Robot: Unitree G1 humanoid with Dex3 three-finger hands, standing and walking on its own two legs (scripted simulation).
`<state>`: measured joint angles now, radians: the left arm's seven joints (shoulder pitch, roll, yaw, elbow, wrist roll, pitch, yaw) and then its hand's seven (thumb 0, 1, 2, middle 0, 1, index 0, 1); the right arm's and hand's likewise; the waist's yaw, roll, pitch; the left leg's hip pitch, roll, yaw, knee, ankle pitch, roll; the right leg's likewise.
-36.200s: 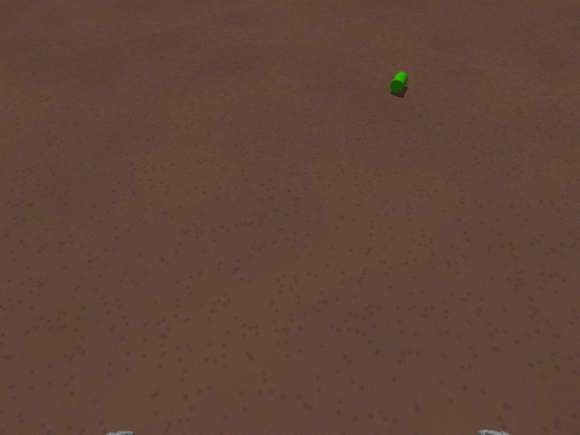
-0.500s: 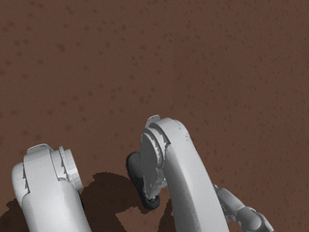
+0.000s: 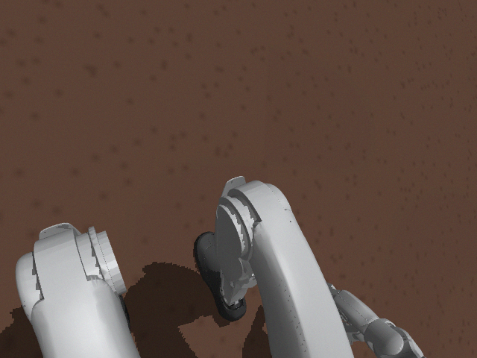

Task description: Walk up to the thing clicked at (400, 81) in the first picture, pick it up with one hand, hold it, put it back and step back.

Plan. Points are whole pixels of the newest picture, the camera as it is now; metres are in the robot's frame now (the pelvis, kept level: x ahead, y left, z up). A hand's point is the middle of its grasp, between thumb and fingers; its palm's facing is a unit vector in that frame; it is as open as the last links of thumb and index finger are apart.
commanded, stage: open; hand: left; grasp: from above
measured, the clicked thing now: out of the picture +0.43 +0.37 -0.26
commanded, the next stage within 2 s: withdraw in 0.04 s
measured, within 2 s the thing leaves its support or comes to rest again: neither
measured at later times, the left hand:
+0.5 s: hand out of the picture +0.42 +0.39 -0.13, palm faces -0.30 -0.08 -0.95, open 14.1 cm
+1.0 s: hand out of the picture +0.38 +0.37 -0.10, palm faces -0.49 -0.14 -0.86, open 14.0 cm
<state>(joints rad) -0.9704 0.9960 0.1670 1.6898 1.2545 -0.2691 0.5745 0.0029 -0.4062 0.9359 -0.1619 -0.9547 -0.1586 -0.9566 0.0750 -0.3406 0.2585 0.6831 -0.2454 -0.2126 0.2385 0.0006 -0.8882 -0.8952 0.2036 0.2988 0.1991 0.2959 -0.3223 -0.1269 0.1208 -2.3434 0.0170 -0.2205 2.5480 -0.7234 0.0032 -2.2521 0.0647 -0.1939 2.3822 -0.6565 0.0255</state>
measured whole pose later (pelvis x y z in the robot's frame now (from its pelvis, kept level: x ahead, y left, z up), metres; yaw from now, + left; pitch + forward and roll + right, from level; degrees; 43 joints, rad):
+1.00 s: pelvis -0.01 -0.01 +0.05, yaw +6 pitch +31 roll -8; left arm -0.88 0.84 0.08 1.37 1.24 -0.40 0.25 0.00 -0.51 1.01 -0.09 -1.02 -0.08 -1.02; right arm 0.13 -0.34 0.11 0.70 -0.12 0.00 0.11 0.00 -0.90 -0.90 0.20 0.30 0.20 0.30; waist -0.20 -0.04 -0.05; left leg -2.25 0.00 -0.12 2.35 -0.65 0.00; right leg -2.18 0.03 -0.11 2.26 -0.63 0.00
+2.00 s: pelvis +0.02 +0.00 +0.29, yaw +12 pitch +24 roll -4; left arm 0.11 0.37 0.03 0.21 0.17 0.24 0.04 0.01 0.88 0.89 -0.21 -0.30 -0.21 -0.30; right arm 0.10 -0.23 0.03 0.55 0.04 -0.10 -0.04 0.01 -0.90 -0.90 0.20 0.30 0.20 0.30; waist -0.06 0.02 -0.20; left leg -1.40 0.01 -0.08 1.57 -0.59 0.00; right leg -1.34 0.03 -0.06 1.51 -0.58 0.00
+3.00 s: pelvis +0.08 +0.01 +0.41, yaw +15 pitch +10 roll -3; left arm 0.51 0.23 0.03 -0.12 -0.06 0.45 0.01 0.01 0.90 0.89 -0.20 -0.30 -0.20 -0.30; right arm 0.29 -0.22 0.05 0.53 0.01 -0.23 -0.18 0.01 -0.90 -0.90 0.21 0.30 0.20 0.30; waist -0.04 0.04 -0.16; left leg -0.69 0.01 -0.07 1.00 -0.48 -0.01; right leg -0.63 0.03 -0.06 0.94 -0.47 -0.01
